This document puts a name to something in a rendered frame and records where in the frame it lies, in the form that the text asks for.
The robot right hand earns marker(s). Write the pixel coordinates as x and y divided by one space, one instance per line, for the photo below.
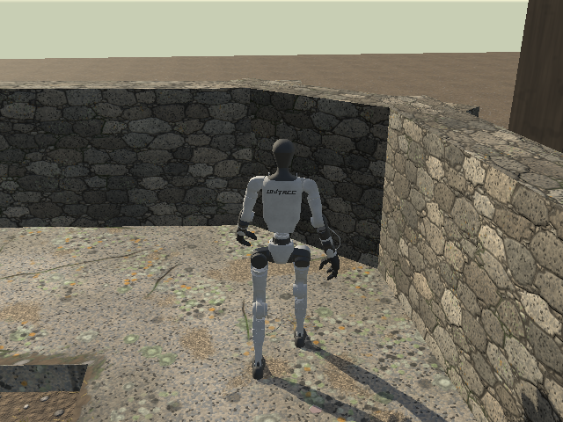
334 268

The robot left hand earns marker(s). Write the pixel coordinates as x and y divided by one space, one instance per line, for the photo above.
241 240

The robot left foot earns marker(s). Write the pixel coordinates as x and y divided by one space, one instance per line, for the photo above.
257 372

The left robot upper arm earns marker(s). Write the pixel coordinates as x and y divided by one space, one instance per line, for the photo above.
254 185

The left robot forearm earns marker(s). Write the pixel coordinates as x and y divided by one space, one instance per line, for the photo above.
242 226

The right robot forearm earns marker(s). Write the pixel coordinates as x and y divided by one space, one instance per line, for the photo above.
326 239

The right robot upper arm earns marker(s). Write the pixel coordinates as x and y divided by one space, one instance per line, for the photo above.
310 187

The left robot thigh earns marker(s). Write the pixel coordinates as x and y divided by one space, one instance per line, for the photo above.
259 267

